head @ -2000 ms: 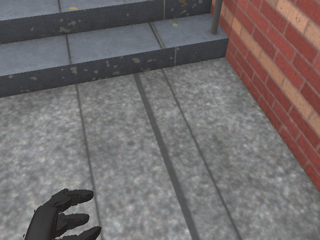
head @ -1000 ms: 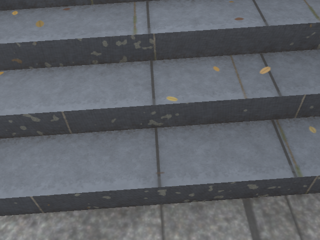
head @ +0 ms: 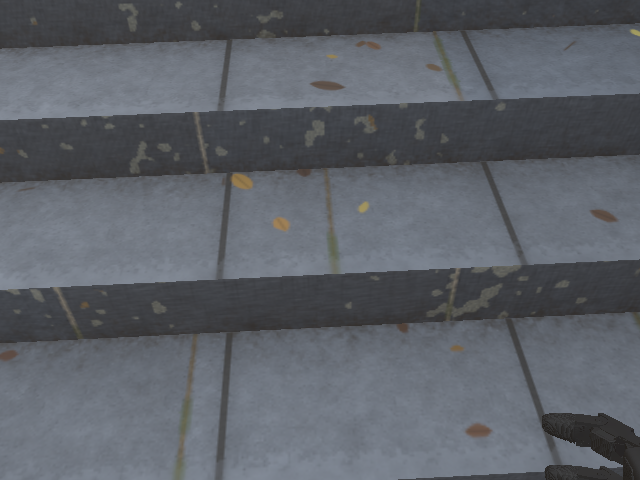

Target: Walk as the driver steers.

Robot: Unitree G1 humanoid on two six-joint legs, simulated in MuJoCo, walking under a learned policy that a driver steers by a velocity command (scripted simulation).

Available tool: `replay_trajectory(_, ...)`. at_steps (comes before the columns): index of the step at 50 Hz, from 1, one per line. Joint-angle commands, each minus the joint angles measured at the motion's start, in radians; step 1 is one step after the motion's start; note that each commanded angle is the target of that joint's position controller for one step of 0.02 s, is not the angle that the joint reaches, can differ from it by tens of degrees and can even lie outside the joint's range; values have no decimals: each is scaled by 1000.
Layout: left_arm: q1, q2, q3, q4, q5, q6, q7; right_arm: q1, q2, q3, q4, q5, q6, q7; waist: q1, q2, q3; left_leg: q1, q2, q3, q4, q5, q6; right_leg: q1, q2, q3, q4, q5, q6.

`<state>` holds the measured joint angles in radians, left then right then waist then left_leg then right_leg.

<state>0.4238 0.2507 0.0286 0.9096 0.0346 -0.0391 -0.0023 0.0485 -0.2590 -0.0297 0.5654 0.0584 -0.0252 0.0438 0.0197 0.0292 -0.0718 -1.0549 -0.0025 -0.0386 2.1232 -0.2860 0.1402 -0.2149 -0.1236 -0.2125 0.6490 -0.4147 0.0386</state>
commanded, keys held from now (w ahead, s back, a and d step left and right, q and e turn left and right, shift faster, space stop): w+q+shift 0.22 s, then w+shift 0.18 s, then w+e+shift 0.54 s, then w+shift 0.06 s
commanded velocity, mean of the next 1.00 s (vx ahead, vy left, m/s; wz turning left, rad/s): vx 1.00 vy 0.00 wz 0.04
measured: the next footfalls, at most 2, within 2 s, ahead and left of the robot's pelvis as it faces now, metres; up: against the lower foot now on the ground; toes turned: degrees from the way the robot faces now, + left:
left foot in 0.18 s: +0.27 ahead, +0.07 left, +0.15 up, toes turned +8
right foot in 0.58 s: +0.63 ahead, +0.05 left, +0.30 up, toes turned +13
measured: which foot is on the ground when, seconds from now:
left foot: up 0.00-0.16, down 0.18-0.58, up 0.60-0.90, down 0.92-1.00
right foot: down 0.00-0.18, up 0.20-0.56, down 0.58-0.92, up 0.94-1.00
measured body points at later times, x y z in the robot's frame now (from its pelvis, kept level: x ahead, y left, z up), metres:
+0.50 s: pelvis +0.38 +0.05 +0.17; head +0.39 +0.08 +0.62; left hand +0.64 +0.23 +0.21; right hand +0.36 -0.15 +0.03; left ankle +0.23 +0.07 -0.57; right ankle +0.58 +0.01 -0.30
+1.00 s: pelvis +0.80 +0.14 +0.39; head +0.79 +0.13 +0.84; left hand +0.85 +0.38 +0.25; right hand +1.01 -0.06 +0.33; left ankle +0.86 +0.28 -0.27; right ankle +0.65 +0.02 -0.18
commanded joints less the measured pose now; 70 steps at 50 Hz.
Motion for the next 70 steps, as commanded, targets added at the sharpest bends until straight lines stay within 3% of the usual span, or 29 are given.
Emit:
replay_trajectory(1, -211, -61, -43, -43, 11, -24, 0, 80, 147, 83, -90, -20, 46, -15, -156, -86, 242, -174, 26, -18, 20, -10, 10, -158, -162, 3, -428, 323, -62)
replay_trajectory(4, -261, 102, -30, -45, 8, -31, 46, 3, 60, 91, -180, -47, 39, -10, -239, -86, 132, 310, 33, 175, -564, 92, -10, -369, -36, -224, -569, 592, -78)
replay_trajectory(7, -269, 468, 70, -136, -17, -54, 52, 407, -199, -53, -51, -54, 19, -9, -403, -224, -312, 944, -129, 271, -659, -157, -45, 3, -168, -78, -150, 2081, -207)
replay_trajectory(9, -337, 303, 58, -185, -68, -19, 42, 491, -253, -87, 19, -25, 36, 4, -355, -80, -170, 982, -84, -2, -1349, -181, 100, 40, -105, 26, 475, 1149, -163)
replay_trajectory(10, -351, 50, -6, -265, 2, -58, 21, 371, -297, -82, 58, -40, 24, 14, -151, 395, 74, 921, -84, -335, -1486, 251, 160, -373, 186, 157, 989, 111, -113)
replay_trajectory(11, -291, -20, -15, -395, 25, -108, -13, 232, -139, -8, 7, -69, 6, 7, -7, 459, -58, 908, 34, -889, -1811, -208, 190, -620, 242, 397, 1314, 118, -128)
replay_trajectory(14, -354, -152, -91, -453, 32, -138, -53, 413, 17, 19, 158, -39, -28, 15, 28, -45, 123, 775, 73, -742, -1750, -143, 26, -944, 140, 365, 1587, 187, -182)
replay_trajectory(21, -640, -255, -193, -594, -7, -106, -45, 448, 48, 68, 332, -54, -27, -14, 25, -74, 234, 558, 29, -326, -1855, -57, 14, -1162, 56, 132, 1468, 98, -127)
replay_trajectory(24, -708, -164, -182, -650, -34, -118, -24, 456, 14, 69, 342, -25, -49, -64, 15, -23, 44, 305, 57, -157, -2100, 552, 14, -350, 77, -66, 829, 298, -119)
replay_trajectory(26, -477, -3, -95, -580, -42, -108, 6, 490, -176, 22, 362, -45, -77, -73, 125, 191, -287, 724, 124, -86, -1865, 1785, 24, -59, 195, -72, 727, 147, -120)
replay_trajectory(28, -152, 191, 1, -438, -85, -68, -1, 297, -303, -35, 312, -94, -39, -93, 271, 261, -288, 1141, 206, -91, -1458, 2174, 27, -133, 201, 54, 378, -106, -151)
replay_trajectory(29, 75, 238, 22, -322, -85, -54, -15, 170, -282, -42, 246, -118, -40, -102, 334, 53, -279, 1037, 176, -83, -1057, 1921, 25, 45, 152, 254, 112, 25, -239)
replay_trajectory(30, 237, 221, -5, -137, -18, -43, -49, -29, -60, 24, 110, -172, -83, -65, 257, -398, -143, 651, -18, -63, -663, 592, 22, 180, 150, 433, -17, 333, -244)
replay_trajectory(31, 81, -1, -50, -145, 44, -31, -21, 137, 108, 46, 39, -137, -121, -1, 20, -639, -104, 225, -183, -178, -151, 76, -45, 228, -55, 1082, -335, 214, -431)
replay_trajectory(34, 37, -142, -63, -61, -25, -26, -38, 20, 209, 112, -75, -120, -142, 97, -76, 113, 143, -200, -75, -114, 238, 0, 44, 56, -31, 886, -291, -108, -317)
replay_trajectory(38, -140, -97, -77, -37, -9, -20, -47, -36, 218, 176, -165, -88, -118, 58, -213, 61, 261, -159, 43, 53, 74, -51, -42, -443, 123, 519, -397, 37, -242)
replay_trajectory(42, 35, 15, -41, -6, -104, -33, 17, -325, 205, 242, -341, -116, -139, -18, -100, 74, 121, 432, 105, 211, -666, 2, -133, -739, 124, 528, -635, 152, -282)
replay_trajectory(44, 134, 103, -16, 9, -93, -88, 25, -135, 85, 148, -309, -92, -146, -91, -188, -102, -281, 1103, -41, 241, -834, -32, -151, -565, 128, 518, -377, 1502, -269)
replay_trajectory(46, -197, 336, 67, -77, -22, -93, 17, 466, -221, -15, -105, -59, -127, -94, -495, -259, -532, 1243, 33, -122, -1210, -328, -63, -120, 73, 588, 170, 1787, -222)
replay_trajectory(47, -321, 158, 26, -176, 41, -114, -3, 670, -330, -36, 46, -56, -120, -68, -429, 177, -514, 1384, 202, -383, -1404, -186, -8, -262, 174, 512, 520, 828, -242)
replay_trajectory(48, -193, -20, 5, -221, 0, -134, -46, 512, -276, -21, 58, -100, -101, -96, -257, 572, -454, 1403, 432, -1128, -1837, -88, 212, -693, 330, 531, 1129, 281, -192)
replay_trajectory(52, -304, -255, -93, -386, -34, -49, -100, 332, 251, 72, 325, -75, -64, -37, 15, -73, 155, 769, 299, -365, -1712, -204, 7, -1052, 160, 429, 1712, 149, -255)
replay_trajectory(54, -233, -246, -115, -380, -93, -18, -102, 241, 236, 66, 354, -93, -49, -16, 101, -60, 200, 611, 268, -93, -1790, -43, -53, -1011, 110, 441, 1554, 124, -224)
replay_trajectory(61, -647, -156, -196, -609, -50, -28, -72, 414, -58, 42, 413, -33, -60, -82, 51, -72, 115, 516, 233, 147, -2239, 81, 13, -639, -34, 108, 776, 161, -122)
replay_trajectory(63, -691, -111, -150, -615, -60, -68, -58, 586, -114, 42, 478, -37, -97, -65, 33, 35, -138, 621, 243, 125, -2043, 1164, 54, -50, 133, -55, 675, 21, -119)
replay_trajectory(65, -273, 111, -39, -511, -36, -46, -35, 442, -324, -18, 434, -77, -97, -57, 272, 295, -293, 998, 279, 40, -1610, 1732, 0, 50, 153, 187, 364, -78, -160)
replay_trajectory(66, -21, 253, 17, -402, -1, -36, -30, 353, -284, -29, 356, -80, -103, -71, 322, 109, -355, 805, 234, -67, -1271, 1401, -21, 281, 6, 553, 199, 76, -192)
replay_trajectory(67, 122, 321, 50, -276, -8, -25, -13, 411, -30, 8, 302, -82, -138, -45, 208, -467, -516, 397, -17, -156, -788, 257, -36, 586, -244, 1118, -258, -104, -259)
replay_trajectory(70, -12, 4, -27, -115, -43, -46, -46, 79, 124, 17, 151, -17, -133, 3, 105, -124, -49, -37, 21, -166, -10, 188, 11, 136, -267, 873, -281, -173, -201)
Keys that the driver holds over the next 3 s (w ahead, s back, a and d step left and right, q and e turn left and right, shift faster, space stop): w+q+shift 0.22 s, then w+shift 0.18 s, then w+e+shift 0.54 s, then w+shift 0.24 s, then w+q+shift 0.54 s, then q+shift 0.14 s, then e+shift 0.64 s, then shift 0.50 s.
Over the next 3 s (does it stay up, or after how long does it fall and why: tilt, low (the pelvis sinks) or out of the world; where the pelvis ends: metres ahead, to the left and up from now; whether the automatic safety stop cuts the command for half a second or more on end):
stays up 1.89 0.26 0.94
